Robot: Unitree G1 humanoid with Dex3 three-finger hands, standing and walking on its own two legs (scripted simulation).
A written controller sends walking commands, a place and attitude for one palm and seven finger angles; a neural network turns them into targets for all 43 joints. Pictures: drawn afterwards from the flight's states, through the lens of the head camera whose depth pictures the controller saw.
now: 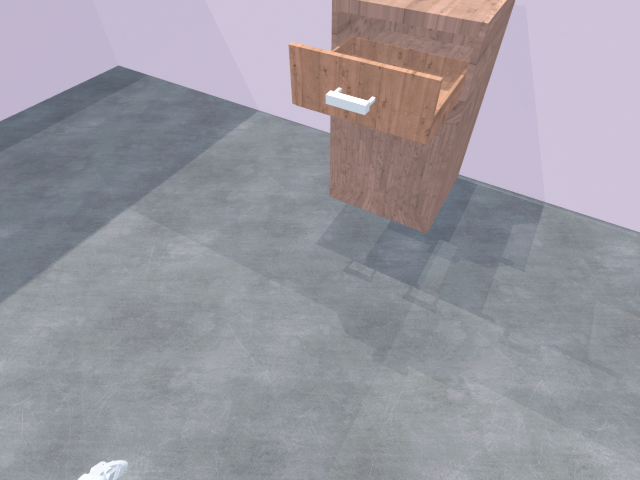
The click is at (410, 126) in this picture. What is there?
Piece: drawer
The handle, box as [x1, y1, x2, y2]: [326, 87, 375, 114]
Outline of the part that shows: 326,94 326,103 362,114 365,114 368,111 369,106 375,97 372,96 367,101 342,94 340,92 341,88 339,87 334,91 330,90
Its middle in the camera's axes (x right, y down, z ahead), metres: +0.08 -0.38 +1.06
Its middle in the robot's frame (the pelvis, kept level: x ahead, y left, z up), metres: +1.05 -0.03 -0.05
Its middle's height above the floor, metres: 0.72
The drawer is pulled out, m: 0.29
